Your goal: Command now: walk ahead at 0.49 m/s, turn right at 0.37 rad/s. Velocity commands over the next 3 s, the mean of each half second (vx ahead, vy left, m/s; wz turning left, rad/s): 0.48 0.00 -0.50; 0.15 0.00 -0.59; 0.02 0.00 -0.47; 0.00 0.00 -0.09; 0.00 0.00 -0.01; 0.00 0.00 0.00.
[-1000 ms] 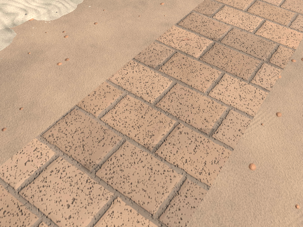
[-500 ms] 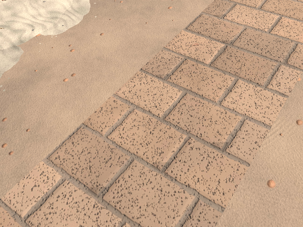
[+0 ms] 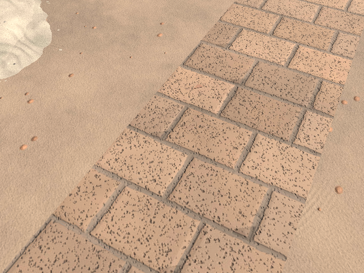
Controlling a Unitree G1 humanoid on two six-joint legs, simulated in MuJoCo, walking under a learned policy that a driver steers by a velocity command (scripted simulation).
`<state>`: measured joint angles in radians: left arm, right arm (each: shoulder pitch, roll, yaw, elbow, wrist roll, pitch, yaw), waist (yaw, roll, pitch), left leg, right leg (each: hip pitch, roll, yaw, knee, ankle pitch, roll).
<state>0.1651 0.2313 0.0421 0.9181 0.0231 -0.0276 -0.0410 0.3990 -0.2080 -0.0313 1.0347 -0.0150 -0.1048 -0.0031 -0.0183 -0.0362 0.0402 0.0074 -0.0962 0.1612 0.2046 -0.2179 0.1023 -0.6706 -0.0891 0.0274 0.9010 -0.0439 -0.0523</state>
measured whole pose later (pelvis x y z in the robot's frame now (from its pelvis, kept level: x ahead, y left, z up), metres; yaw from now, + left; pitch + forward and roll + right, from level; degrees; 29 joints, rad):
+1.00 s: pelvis +0.43 -0.04 -0.01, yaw -35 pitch +0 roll +0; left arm 0.18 0.30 0.07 0.75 0.02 0.08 -0.04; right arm 0.20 -0.26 -0.03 0.76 -0.03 0.00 -0.03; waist 0.00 -0.02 0.07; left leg -0.31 0.05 0.16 0.43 -0.12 0.04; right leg -0.48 0.00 0.01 0.97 -0.40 0.02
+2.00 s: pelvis +0.43 -0.05 +0.00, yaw -49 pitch -2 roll +0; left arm 0.22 0.24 0.02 0.97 0.01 0.01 0.02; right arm 0.22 -0.24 -0.01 0.86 -0.01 0.01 -0.02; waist 0.00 0.01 0.03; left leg -0.14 -0.03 0.02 0.40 -0.24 0.04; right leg -0.18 0.06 0.09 0.38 -0.18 -0.02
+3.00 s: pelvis +0.45 -0.05 +0.00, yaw -48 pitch -1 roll +0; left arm 0.26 0.16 -0.01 1.19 0.01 0.01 0.05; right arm 0.31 -0.15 0.01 1.13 -0.01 -0.01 -0.04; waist 0.00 0.00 0.02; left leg -0.12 -0.05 0.01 0.38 -0.25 0.05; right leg -0.16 0.04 0.08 0.38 -0.20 0.00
